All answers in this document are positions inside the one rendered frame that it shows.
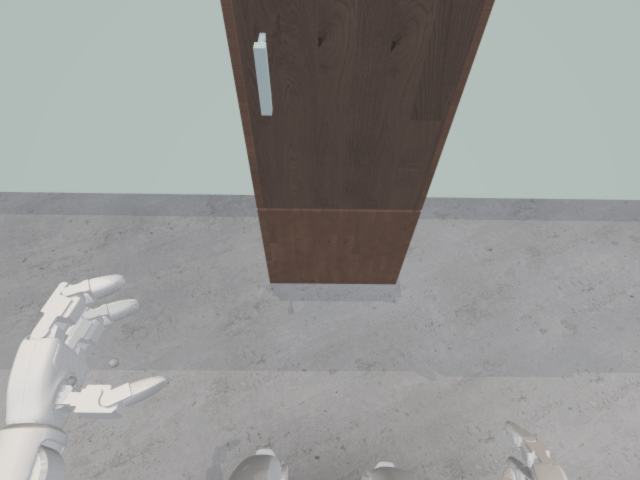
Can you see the handle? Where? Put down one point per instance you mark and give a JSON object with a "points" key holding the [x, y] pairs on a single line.
{"points": [[262, 73]]}

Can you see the right robot hand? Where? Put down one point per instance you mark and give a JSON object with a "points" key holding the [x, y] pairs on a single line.
{"points": [[535, 454]]}

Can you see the right robot shin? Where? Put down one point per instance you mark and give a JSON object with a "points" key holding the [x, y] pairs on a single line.
{"points": [[384, 464]]}

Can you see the left robot forearm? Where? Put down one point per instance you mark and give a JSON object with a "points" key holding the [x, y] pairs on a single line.
{"points": [[32, 451]]}

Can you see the left robot hand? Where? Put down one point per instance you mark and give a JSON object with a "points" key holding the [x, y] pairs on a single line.
{"points": [[37, 390]]}

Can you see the left robot thigh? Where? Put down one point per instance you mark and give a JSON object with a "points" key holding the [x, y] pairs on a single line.
{"points": [[260, 467]]}

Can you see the cupboard door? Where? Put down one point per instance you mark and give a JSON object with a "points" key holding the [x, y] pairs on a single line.
{"points": [[361, 90]]}

